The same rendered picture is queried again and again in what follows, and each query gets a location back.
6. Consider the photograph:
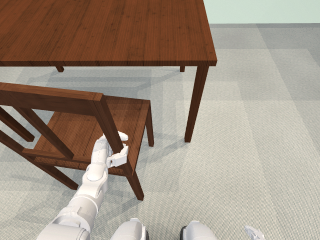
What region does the robot shin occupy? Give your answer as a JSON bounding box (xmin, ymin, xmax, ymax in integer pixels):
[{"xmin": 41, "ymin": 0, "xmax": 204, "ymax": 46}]
[
  {"xmin": 130, "ymin": 218, "xmax": 141, "ymax": 223},
  {"xmin": 187, "ymin": 220, "xmax": 200, "ymax": 227}
]

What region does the robot right shin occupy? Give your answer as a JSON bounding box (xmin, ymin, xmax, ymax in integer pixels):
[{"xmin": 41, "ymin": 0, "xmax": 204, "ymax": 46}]
[{"xmin": 187, "ymin": 220, "xmax": 200, "ymax": 227}]

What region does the right robot hand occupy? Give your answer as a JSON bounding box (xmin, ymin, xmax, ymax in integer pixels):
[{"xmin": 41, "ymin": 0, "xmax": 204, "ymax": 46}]
[{"xmin": 244, "ymin": 225, "xmax": 267, "ymax": 240}]

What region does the robot left upper arm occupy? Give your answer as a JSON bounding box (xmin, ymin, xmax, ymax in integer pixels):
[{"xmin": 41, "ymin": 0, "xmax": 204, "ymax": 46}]
[{"xmin": 38, "ymin": 223, "xmax": 91, "ymax": 240}]

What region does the left robot forearm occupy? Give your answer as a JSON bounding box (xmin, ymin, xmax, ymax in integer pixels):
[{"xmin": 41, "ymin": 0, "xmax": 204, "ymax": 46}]
[{"xmin": 36, "ymin": 162, "xmax": 108, "ymax": 240}]

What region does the table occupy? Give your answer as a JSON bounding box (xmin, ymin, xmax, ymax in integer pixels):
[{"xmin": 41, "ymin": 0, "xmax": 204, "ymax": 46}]
[{"xmin": 0, "ymin": 0, "xmax": 218, "ymax": 143}]

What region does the robot left shin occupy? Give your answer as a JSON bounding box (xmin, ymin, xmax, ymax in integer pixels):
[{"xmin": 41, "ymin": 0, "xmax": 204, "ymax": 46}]
[{"xmin": 130, "ymin": 218, "xmax": 141, "ymax": 223}]

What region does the left robot hand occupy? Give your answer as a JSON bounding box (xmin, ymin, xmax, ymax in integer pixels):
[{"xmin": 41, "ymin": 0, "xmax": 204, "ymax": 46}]
[{"xmin": 91, "ymin": 131, "xmax": 129, "ymax": 168}]

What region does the chair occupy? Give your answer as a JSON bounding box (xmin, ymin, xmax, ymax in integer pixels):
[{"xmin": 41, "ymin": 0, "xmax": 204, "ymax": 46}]
[{"xmin": 0, "ymin": 82, "xmax": 154, "ymax": 201}]

